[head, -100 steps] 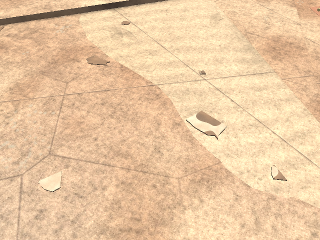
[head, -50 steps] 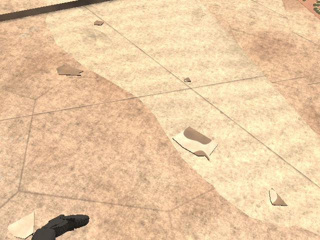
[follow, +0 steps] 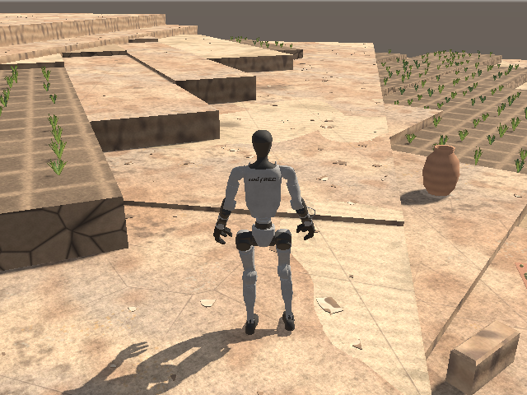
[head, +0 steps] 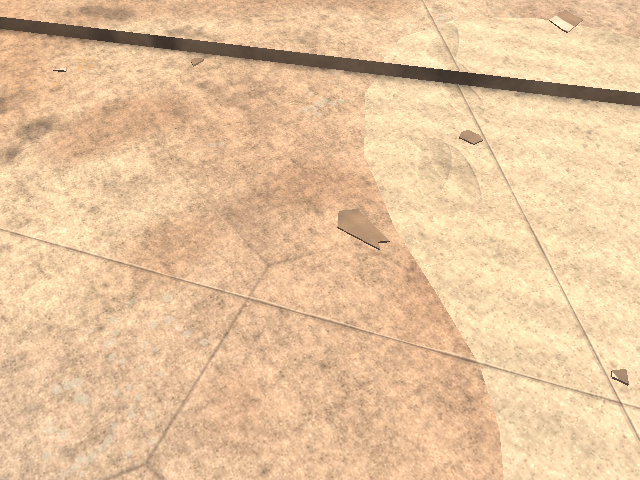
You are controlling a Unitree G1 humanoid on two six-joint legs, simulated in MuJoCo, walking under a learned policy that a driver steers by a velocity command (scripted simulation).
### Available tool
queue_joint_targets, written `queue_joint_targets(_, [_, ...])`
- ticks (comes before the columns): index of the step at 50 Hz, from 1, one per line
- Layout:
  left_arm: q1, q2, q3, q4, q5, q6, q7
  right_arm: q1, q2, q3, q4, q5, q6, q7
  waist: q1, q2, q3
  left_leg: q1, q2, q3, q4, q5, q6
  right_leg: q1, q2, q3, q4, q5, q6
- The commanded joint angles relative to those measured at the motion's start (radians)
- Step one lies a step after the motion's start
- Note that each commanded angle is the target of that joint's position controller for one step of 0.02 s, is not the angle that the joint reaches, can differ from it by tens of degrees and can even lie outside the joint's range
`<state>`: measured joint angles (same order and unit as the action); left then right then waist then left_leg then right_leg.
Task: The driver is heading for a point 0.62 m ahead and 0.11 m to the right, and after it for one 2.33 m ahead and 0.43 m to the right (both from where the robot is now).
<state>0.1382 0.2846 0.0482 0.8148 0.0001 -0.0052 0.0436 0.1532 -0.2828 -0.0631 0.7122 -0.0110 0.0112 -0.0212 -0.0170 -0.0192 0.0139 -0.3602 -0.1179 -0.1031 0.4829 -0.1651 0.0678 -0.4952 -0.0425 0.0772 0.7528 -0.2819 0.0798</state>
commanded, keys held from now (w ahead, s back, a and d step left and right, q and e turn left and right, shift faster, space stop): no key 0.76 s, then w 0.24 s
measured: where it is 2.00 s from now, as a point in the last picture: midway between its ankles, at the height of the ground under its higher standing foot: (349, 415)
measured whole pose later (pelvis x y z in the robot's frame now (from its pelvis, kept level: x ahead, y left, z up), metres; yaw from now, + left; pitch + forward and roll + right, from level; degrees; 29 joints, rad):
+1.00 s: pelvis +0.07 -0.03 -0.01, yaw +1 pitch +0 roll +0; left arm 0.30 0.24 0.04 1.01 -0.03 -0.08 0.02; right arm 0.30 -0.23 -0.05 0.93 0.03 -0.07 -0.02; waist 0.01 0.00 -0.01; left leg -0.23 -0.03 -0.07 0.63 -0.43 0.06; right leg -0.22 0.01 0.03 0.60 -0.38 -0.04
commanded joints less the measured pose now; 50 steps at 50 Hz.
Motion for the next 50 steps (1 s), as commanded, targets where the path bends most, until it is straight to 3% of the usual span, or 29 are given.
queue_joint_targets(1, [0.023,0.080,0.020,-0.056,-0.001,-0.029,-0.011,-0.004,-0.105,-0.013,-0.049,0.002,-0.004,-0.001,0.022,0.158,-0.122,0.085,0.259,-0.226,-0.070,0.155,0.142,0.165,0.019,-0.041,-0.180,0.039,-0.031])
queue_joint_targets(2, [0.045,0.074,0.018,-0.049,0.005,-0.037,-0.018,0.010,-0.087,-0.004,-0.042,0.007,-0.003,-0.001,0.040,0.142,-0.115,0.071,0.233,-0.216,-0.040,0.158,0.105,0.245,0.016,-0.043,-0.325,0.166,-0.054])
queue_joint_targets(3, [0.061,0.123,0.026,-0.052,0.022,-0.043,-0.020,0.055,-0.065,0.005,-0.037,-0.001,-0.007,-0.003,0.023,0.078,-0.125,0.036,0.185,-0.187,0.019,0.074,0.049,0.331,-0.078,0.044,-0.365,0.299,-0.090])
queue_joint_targets(4, [0.040,0.204,0.040,-0.067,0.033,-0.038,-0.015,0.132,-0.046,0.007,-0.035,-0.015,-0.016,0.001,-0.051,-0.131,-0.133,-0.049,0.062,-0.072,0.153,-0.206,-0.007,0.396,-0.238,0.194,-0.356,0.547,-0.182])
queue_joint_targets(5, [0.026,0.143,0.027,-0.051,0.039,-0.034,-0.018,0.080,-0.071,0.000,-0.055,-0.011,-0.022,0.001,-0.034,-0.235,-0.113,-0.058,0.054,0.000,0.167,-0.301,-0.046,0.306,-0.306,0.289,-0.396,0.490,-0.297])
queue_joint_targets(6, [-0.005,0.102,0.016,-0.063,0.031,-0.037,-0.021,0.046,-0.110,-0.009,-0.052,-0.008,-0.022,-0.001,-0.017,-0.188,-0.103,-0.010,0.086,0.003,0.181,-0.275,-0.064,0.283,-0.272,0.269,-0.402,0.430,-0.299])
queue_joint_targets(9, [-0.023,0.108,0.016,-0.053,0.004,-0.039,-0.023,0.023,-0.066,-0.004,-0.039,-0.011,0.005,0.001,-0.017,-0.153,-0.097,0.116,0.111,0.005,0.025,-0.040,-0.072,0.261,-0.158,0.138,-0.363,0.323,-0.189])
queue_joint_targets(11, [0.012,0.089,0.008,-0.041,0.013,-0.042,-0.030,0.020,-0.067,-0.001,-0.040,-0.010,0.015,0.006,-0.001,-0.108,-0.084,0.190,0.134,-0.016,-0.004,0.094,-0.053,0.216,-0.089,0.074,-0.338,0.177,-0.130])
queue_joint_targets(12, [0.045,0.093,0.011,-0.041,0.013,-0.043,-0.033,0.020,-0.101,-0.011,-0.024,-0.002,0.017,0.006,0.035,-0.022,-0.067,0.157,0.128,-0.019,0.020,0.066,-0.029,0.219,-0.046,0.027,-0.341,0.117,-0.108])
queue_joint_targets(13, [0.034,0.105,0.012,-0.034,0.014,-0.042,-0.033,0.022,-0.079,-0.009,-0.028,0.001,0.014,0.008,0.016,-0.033,-0.056,0.134,0.126,-0.022,0.009,0.050,-0.019,0.236,-0.037,0.012,-0.319,0.104,-0.097])
queue_joint_targets(14, [0.025,0.093,0.010,-0.036,0.011,-0.042,-0.032,0.026,-0.066,-0.005,-0.020,-0.004,0.010,0.009,0.019,-0.022,-0.051,0.129,0.133,-0.030,-0.003,0.052,-0.020,0.239,-0.032,0.002,-0.307,0.113,-0.097])
queue_joint_targets(20, [0.026,0.074,0.005,-0.020,0.007,-0.029,-0.025,0.028,-0.063,-0.005,0.005,-0.002,-0.009,0.003,0.033,0.045,-0.054,0.119,0.141,-0.041,-0.010,0.102,-0.028,0.282,-0.015,-0.021,-0.264,0.184,-0.101])
queue_joint_targets(38, [0.035,0.064,0.004,0.109,0.004,-0.018,-0.017,0.051,-0.049,-0.002,0.122,0.004,-0.016,-0.012,0.028,0.023,-0.007,0.147,0.133,-0.022,-0.037,0.067,-0.039,0.283,0.004,-0.029,-0.307,0.131,-0.088])
queue_joint_targets(39, [0.056,0.055,0.002,0.126,0.004,-0.017,-0.017,0.070,-0.040,0.000,0.140,0.004,-0.015,-0.013,0.028,0.025,-0.026,0.155,0.122,-0.012,-0.046,-0.035,-0.037,0.289,0.015,-0.040,-0.314,0.032,-0.090])
queue_joint_targets(41, [0.063,0.074,0.009,0.136,-0.010,-0.014,-0.012,0.082,-0.061,-0.009,0.154,0.016,-0.012,-0.016,0.024,0.020,0.030,0.094,0.097,0.000,-0.041,-0.399,-0.010,0.227,0.037,-0.045,-0.304,-0.282,-0.121])
queue_joint_targets(42, [0.063,0.074,0.009,0.132,-0.014,-0.019,-0.010,0.083,-0.063,-0.009,0.152,0.021,-0.019,-0.017,0.023,0.020,0.076,0.049,0.106,-0.015,-0.052,-0.516,0.007,0.185,0.029,-0.023,-0.310,-0.391,-0.141])
queue_joint_targets(44, [0.081,0.070,0.007,0.132,-0.023,-0.046,-0.011,0.092,-0.056,-0.007,0.154,0.033,-0.048,-0.014,0.025,0.027,0.128,0.007,0.137,-0.053,-0.060,-0.560,0.034,0.157,0.000,0.024,-0.313,-0.437,-0.173])
queue_joint_targets(47, [0.124,0.077,0.013,0.143,-0.028,-0.086,-0.022,0.083,-0.045,-0.007,0.156,0.040,-0.089,0.000,0.038,0.015,0.106,-0.004,0.148,-0.065,-0.022,-0.469,0.048,0.204,-0.035,0.089,-0.321,-0.381,-0.213])
queue_joint_targets(49, [0.185,0.095,0.018,0.159,-0.032,-0.098,-0.030,0.048,-0.019,0.000,0.141,0.043,-0.110,0.011,0.058,-0.043,0.097,-0.071,0.110,-0.007,0.059,-0.382,0.035,0.298,-0.085,0.195,-0.388,-0.385,-0.257])
queue_joint_targets(50, [0.224,0.119,0.024,0.170,-0.033,-0.101,-0.033,0.025,0.000,0.005,0.130,0.043,-0.122,0.016,0.066,-0.101,0.095,-0.118,0.086,0.046,0.140,-0.310,0.023,0.356,-0.147,0.302,-0.449,-0.382,-0.294])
